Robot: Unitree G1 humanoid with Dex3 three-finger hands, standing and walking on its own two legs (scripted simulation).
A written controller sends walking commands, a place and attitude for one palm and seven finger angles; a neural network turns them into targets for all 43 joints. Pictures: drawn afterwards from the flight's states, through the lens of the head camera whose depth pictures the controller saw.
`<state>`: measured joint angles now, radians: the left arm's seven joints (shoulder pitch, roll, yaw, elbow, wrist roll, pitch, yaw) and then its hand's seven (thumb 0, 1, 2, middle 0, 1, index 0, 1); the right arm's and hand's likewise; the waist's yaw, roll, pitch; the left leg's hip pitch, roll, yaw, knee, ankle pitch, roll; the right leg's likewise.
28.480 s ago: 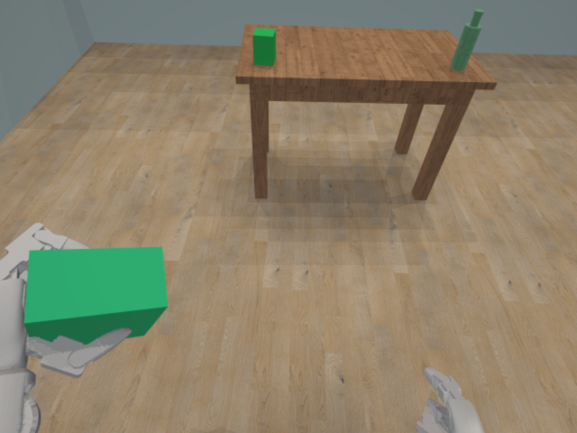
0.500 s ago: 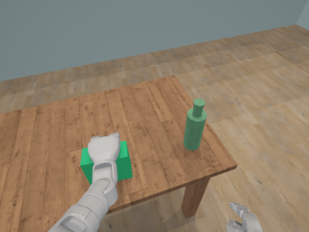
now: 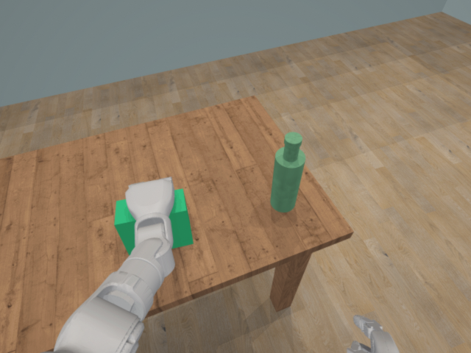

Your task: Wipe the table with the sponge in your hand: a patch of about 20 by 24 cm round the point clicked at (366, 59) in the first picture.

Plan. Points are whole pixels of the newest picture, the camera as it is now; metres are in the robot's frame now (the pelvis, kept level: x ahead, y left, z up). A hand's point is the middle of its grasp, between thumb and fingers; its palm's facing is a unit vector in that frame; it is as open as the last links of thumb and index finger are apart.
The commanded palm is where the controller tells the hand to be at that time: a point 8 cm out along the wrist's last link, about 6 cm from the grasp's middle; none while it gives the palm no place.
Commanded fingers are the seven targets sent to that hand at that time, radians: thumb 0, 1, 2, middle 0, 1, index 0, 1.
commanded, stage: wipe forward along the third lane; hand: left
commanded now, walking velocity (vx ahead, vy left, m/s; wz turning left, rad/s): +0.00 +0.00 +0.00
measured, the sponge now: (158, 228) +0.36 +0.20 -0.05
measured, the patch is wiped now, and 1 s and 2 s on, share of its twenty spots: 0.80 1.00 1.00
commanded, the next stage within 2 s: wipe back along the third lane in 1.20 s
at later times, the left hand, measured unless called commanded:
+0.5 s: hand (155, 196) +0.41 +0.21 -0.01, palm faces -0.11 +0.02 -0.99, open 10.4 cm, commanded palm +0.39 +0.21 +0.01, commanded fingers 0.00 0.10 1.30 -1.20 -1.60 -1.20 -1.60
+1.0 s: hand (150, 181) +0.45 +0.23 -0.01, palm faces -0.10 +0.03 -0.99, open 10.4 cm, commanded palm +0.44 +0.23 +0.01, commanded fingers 0.00 0.10 1.30 -1.20 -1.60 -1.20 -1.60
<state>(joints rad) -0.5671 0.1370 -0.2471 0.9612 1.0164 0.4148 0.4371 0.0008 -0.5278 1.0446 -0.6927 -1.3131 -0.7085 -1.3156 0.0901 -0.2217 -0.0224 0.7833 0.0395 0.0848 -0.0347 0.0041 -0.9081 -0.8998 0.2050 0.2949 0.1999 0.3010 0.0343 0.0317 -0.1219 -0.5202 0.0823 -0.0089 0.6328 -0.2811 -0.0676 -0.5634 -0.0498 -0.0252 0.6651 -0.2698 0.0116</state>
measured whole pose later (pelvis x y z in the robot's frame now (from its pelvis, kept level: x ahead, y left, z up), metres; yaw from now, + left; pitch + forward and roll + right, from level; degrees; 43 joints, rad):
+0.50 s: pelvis -0.01 +0.00 -0.01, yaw -1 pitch +14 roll +0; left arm -0.77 0.25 -0.13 1.18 1.01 0.36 0.46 0.01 -0.54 1.05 -0.71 -1.30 -0.72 -1.30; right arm 0.18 -0.25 -0.03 0.82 0.04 0.03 -0.04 0.00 -0.91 -0.90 0.20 0.29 0.20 0.30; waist -0.06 0.03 -0.13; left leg -0.65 0.09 0.00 0.68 -0.28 -0.05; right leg -0.69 -0.04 -0.01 0.69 -0.25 0.01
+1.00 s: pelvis -0.01 +0.02 -0.02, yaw -2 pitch +18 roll +0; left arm -0.92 0.32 -0.08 1.31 1.03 0.36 0.46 0.02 -0.54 1.05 -0.72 -1.29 -0.73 -1.30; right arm 0.20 -0.25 -0.02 0.82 0.03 0.01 -0.01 0.00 -0.91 -0.90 0.21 0.29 0.20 0.30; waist -0.10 0.03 -0.14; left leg -0.76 0.09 0.01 0.76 -0.31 -0.05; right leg -0.79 -0.04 0.00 0.73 -0.25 0.04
